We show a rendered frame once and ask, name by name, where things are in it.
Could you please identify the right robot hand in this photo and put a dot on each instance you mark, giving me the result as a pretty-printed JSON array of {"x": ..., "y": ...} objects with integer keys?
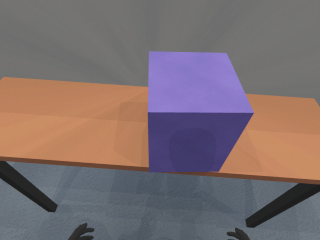
[{"x": 239, "y": 234}]

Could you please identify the table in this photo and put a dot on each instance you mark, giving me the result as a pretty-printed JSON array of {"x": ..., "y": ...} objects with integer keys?
[{"x": 105, "y": 126}]

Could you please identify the carton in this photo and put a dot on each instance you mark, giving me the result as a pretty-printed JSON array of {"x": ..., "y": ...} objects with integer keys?
[{"x": 197, "y": 110}]

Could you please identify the left robot hand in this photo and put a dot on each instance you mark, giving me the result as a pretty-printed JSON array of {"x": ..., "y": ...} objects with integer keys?
[{"x": 76, "y": 235}]

